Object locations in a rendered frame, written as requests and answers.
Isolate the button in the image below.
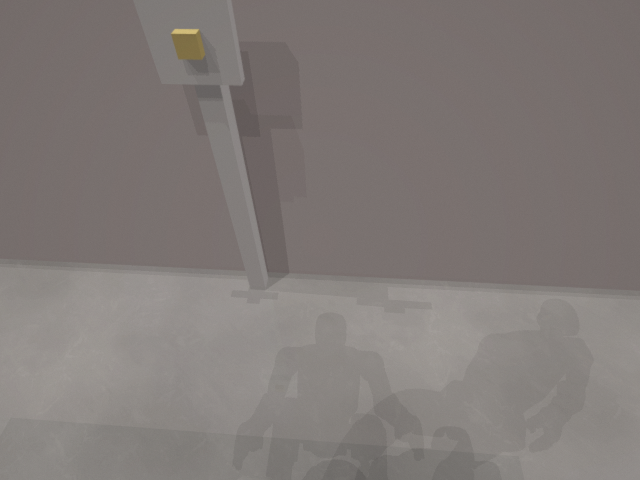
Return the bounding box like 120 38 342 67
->
171 29 205 60

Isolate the panel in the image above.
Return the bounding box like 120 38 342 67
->
133 0 268 290

